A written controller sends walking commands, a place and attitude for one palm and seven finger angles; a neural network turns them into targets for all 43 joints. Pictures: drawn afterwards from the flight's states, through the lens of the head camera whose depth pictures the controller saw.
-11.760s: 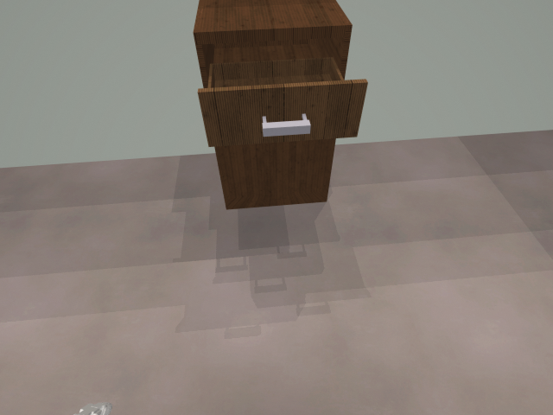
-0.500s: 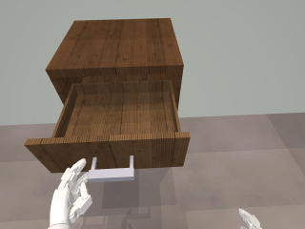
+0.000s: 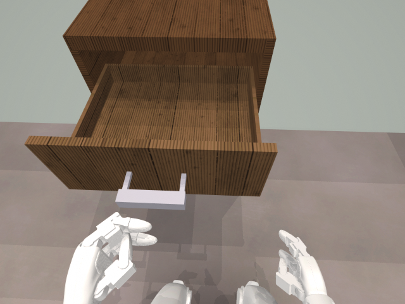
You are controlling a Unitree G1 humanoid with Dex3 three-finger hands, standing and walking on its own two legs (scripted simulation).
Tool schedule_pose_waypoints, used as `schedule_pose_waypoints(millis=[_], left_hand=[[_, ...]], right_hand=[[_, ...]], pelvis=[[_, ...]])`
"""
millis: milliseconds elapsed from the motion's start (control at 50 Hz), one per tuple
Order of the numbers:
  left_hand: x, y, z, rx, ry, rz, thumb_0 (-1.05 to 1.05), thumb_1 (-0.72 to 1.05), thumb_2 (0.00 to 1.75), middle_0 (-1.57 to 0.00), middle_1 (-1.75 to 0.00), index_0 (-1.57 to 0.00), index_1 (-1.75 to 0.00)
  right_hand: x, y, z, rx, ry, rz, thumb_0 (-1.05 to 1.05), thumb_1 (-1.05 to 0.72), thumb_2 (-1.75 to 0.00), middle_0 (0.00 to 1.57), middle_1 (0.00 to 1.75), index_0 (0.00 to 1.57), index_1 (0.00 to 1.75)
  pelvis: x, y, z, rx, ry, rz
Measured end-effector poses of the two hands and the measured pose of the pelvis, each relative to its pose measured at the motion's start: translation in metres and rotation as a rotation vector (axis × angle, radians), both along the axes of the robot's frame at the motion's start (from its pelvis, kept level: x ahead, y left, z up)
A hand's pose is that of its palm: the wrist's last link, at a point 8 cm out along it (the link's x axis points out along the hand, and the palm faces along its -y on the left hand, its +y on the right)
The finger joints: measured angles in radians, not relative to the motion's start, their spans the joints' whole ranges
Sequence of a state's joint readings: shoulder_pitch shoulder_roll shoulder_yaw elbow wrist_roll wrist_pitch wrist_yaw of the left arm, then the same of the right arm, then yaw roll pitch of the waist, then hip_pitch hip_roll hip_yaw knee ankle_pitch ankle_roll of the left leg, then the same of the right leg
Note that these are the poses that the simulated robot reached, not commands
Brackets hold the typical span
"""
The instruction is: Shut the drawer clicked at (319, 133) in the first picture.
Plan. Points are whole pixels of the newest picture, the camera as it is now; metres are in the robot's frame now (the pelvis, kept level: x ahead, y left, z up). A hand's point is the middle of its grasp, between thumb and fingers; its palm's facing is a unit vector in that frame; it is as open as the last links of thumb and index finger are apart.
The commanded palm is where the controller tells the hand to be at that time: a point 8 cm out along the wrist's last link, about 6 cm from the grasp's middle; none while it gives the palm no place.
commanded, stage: raise the hand and make a fist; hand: left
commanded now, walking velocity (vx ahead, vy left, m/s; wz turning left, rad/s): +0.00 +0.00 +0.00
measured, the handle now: (154, 188) +0.33 +0.13 +0.03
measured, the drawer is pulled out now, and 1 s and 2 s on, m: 0.30 0.30 0.30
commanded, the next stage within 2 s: bring the fist close to the handle in 1.18 s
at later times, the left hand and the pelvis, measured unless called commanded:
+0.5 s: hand (127, 269) +0.17 +0.12 +0.11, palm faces +0.07 -1.00 +0.00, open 3.1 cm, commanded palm +0.12 +0.17 +0.11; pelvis +0.02 +0.00 +0.02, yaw +0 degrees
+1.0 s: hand (130, 268) +0.16 +0.11 +0.12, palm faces +0.05 -1.00 -0.01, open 3.3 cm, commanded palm +0.11 +0.16 +0.13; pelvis +0.02 +0.00 +0.02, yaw +0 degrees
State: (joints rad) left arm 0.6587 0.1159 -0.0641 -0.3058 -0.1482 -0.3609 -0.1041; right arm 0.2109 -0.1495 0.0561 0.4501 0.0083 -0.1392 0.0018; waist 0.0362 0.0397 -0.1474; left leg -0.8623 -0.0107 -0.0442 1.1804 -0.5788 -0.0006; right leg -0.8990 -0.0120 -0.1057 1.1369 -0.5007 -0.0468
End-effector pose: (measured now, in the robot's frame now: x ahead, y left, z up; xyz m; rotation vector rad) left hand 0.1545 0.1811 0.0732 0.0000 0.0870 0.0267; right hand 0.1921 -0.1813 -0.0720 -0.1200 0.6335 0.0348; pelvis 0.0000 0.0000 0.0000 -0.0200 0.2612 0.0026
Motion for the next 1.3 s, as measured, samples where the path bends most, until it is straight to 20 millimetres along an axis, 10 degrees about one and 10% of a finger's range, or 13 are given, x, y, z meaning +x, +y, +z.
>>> schedule_pose_waypoints(millis=[140,300,680,1300], left_hand=[[-0.003,0.001,0.005,0.014,0.045,0.026,0.02,0.91,0.90,-0.89,-1.05,-0.89,-1.04],[-0.004,-0.003,0.020,0.003,-0.010,0.026,0.02,0.91,0.90,-1.05,-1.22,-1.05,-1.22],[-0.013,-0.011,0.047,0.004,-0.011,0.034,0.02,0.91,0.90,-1.37,-1.57,-1.37,-1.56],[-0.018,-0.016,0.055,0.004,-0.003,0.030,0.02,0.91,0.90,-1.40,-1.60,-1.40,-1.60]], right_hand=[[-0.029,-0.041,0.000,-0.082,0.068,-0.108,0.02,-0.90,-0.90,0.20,0.30,0.20,0.30],[-0.014,-0.068,0.021,-0.154,0.005,-0.150,0.02,-0.90,-0.90,0.20,0.30,0.20,0.30],[0.034,-0.015,0.044,-0.031,-0.114,-0.034,0.01,-0.90,-0.90,0.20,0.30,0.20,0.30],[0.019,-0.035,0.045,-0.056,-0.102,-0.094,0.01,-0.90,-0.90,0.20,0.30,0.20,0.30]], pelvis=[[0.005,0.000,0.006,0.010,-0.002,-0.013],[0.012,0.000,0.009,0.010,-0.009,-0.013],[0.022,0.003,0.018,0.003,-0.046,-0.002],[0.023,0.002,0.021,0.007,-0.065,-0.009]])
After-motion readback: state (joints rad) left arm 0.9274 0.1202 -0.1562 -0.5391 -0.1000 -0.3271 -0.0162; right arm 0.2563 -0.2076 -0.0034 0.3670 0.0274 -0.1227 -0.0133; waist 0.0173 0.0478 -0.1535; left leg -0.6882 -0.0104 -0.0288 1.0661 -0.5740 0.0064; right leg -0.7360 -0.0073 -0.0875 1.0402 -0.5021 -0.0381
